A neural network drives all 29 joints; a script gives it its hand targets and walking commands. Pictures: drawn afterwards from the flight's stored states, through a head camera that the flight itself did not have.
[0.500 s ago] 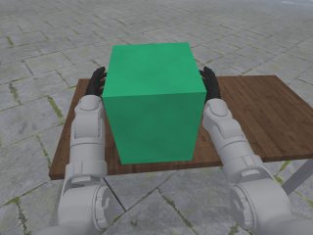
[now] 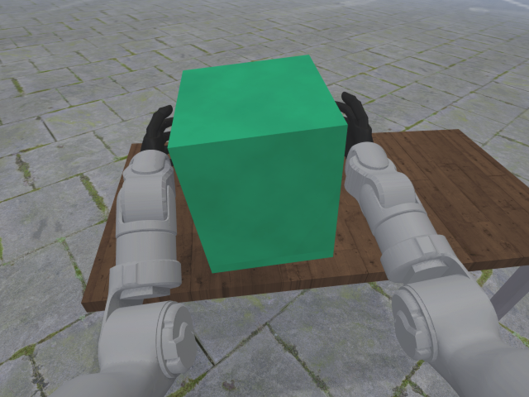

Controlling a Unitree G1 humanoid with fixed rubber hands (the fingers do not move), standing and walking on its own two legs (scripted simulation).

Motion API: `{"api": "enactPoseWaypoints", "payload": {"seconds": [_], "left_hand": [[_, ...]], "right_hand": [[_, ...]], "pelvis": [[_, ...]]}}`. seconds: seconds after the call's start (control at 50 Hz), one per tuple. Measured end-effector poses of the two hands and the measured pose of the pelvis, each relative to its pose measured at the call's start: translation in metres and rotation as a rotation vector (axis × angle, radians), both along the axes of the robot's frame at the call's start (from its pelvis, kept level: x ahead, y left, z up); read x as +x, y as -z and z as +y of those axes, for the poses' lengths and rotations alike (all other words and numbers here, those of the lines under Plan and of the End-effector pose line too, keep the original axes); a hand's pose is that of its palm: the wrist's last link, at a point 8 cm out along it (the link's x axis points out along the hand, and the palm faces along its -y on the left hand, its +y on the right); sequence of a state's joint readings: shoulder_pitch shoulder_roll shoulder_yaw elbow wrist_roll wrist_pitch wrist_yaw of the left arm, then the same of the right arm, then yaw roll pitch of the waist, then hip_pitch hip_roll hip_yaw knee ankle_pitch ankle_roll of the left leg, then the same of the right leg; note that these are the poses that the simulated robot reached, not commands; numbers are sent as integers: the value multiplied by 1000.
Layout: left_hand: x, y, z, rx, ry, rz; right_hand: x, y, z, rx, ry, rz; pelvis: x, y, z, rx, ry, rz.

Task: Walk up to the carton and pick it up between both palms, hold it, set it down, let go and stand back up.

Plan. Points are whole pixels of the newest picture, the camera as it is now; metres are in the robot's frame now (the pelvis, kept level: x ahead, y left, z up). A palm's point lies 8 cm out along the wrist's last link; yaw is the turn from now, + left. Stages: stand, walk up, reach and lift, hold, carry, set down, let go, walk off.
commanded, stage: reach and lift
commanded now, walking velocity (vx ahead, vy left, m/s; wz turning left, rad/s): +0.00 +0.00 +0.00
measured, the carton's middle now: (259, 166) +0.41 +0.00 +0.17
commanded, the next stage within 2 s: hold in 0.92 s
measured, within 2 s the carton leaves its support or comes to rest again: neither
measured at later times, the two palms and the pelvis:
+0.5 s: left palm (152, 151) +0.38 +0.15 +0.23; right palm (359, 134) +0.38 -0.14 +0.24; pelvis +0.01 +0.00 +0.00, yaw +0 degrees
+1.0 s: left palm (141, 139) +0.37 +0.16 +0.25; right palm (358, 115) +0.38 -0.13 +0.28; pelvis +0.01 +0.00 +0.00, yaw +0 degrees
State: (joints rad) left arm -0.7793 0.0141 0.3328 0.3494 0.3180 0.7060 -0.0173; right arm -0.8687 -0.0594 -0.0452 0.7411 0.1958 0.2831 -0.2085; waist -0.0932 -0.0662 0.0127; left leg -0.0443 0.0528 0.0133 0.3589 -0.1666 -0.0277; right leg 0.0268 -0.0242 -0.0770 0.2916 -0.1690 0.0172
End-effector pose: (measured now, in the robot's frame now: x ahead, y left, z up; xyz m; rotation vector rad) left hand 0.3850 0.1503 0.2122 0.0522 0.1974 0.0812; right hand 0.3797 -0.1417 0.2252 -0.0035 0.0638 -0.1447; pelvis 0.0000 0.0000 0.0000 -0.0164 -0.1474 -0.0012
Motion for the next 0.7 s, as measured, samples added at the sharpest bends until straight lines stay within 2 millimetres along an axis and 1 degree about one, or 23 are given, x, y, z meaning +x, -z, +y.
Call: {"api": "enactPoseWaypoints", "payload": {"seconds": [0.12, 0.3, 0.4, 0.46, 0.56, 0.7], "left_hand": [[-1, -8, 1, 5, -11, -31], [-2, -4, 6, 10, -22, -1], [-6, -15, 4, 20, -31, -41], [-7, -17, 2, 7, -30, -37], [-8, -18, 0, 1, -31, -7], [-9, -28, -2, 5, -34, -27]], "right_hand": [[1, -9, 2, 20, -10, -28], [5, -6, 6, 19, -24, 7], [2, -16, 5, 36, -32, -26], [0, -19, 3, 32, -27, -21], [0, -19, 0, 32, -25, 12], [0, -31, -2, 21, -31, -5]], "pelvis": [[5, 0, 2, -4, -3, -2], [10, 0, 5, -3, 1, 0], [13, 1, 5, -7, -3, 9], [12, 1, 5, -6, -2, 0], [10, 1, 4, -2, 10, -4], [6, 0, 1, -3, 7, 14]]}}
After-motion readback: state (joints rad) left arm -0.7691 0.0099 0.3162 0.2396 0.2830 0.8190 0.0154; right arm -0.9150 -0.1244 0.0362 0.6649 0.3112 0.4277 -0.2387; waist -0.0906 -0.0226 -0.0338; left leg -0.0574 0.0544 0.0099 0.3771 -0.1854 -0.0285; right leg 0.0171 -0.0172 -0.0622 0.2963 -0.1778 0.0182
